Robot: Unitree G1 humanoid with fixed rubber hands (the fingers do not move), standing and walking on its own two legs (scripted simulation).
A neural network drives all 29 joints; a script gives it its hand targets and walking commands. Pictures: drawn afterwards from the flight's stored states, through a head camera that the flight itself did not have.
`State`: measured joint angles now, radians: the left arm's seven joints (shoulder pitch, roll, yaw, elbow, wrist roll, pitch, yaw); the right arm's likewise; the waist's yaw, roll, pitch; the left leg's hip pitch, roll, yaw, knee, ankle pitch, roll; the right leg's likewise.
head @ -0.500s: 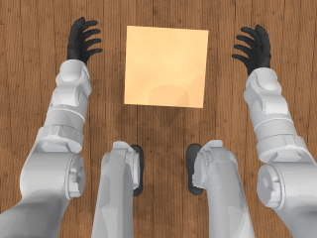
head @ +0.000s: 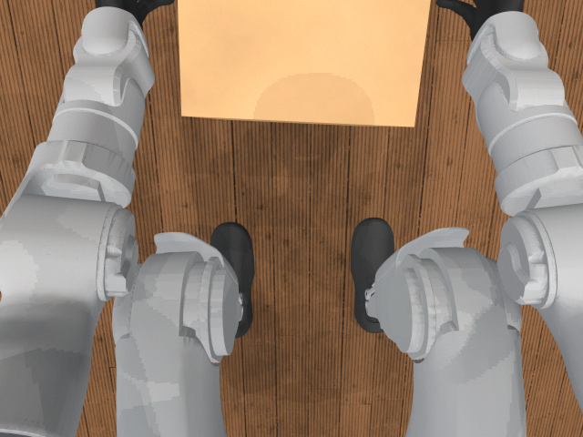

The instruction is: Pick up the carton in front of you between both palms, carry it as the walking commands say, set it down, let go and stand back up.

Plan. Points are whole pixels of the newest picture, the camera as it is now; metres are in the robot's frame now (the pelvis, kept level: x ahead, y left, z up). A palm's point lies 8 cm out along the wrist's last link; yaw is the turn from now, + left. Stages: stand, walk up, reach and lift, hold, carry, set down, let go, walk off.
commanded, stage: reach and lift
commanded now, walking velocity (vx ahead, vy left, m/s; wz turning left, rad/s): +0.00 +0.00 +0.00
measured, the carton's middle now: (299, 33) +0.52 +0.02 -0.24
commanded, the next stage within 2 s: none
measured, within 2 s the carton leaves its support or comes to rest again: leaves its support in 0.76 s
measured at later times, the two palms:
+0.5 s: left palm (149, 6) +0.53 +0.16 -0.17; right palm (464, 7) +0.53 -0.14 -0.17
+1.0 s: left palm out of the picture +0.51 +0.17 -0.06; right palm out of the picture +0.52 -0.13 -0.06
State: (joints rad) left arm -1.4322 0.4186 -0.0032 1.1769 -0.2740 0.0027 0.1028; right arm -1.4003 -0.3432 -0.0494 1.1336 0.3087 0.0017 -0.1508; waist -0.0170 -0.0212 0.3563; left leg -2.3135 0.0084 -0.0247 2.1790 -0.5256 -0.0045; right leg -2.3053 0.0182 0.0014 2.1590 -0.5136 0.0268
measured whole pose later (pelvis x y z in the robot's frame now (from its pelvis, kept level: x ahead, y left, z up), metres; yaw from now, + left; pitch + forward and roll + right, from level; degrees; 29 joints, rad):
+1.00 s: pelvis +0.00 -0.01 +0.02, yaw +2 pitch +38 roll +0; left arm -1.16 0.17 0.22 0.88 -0.04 0.24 0.13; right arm -1.13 -0.12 -0.29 0.86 0.07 0.22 -0.18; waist 0.00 -0.02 0.03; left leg -2.23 -0.03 -0.03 2.11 -0.54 -0.03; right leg -2.22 0.05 0.03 2.11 -0.55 0.04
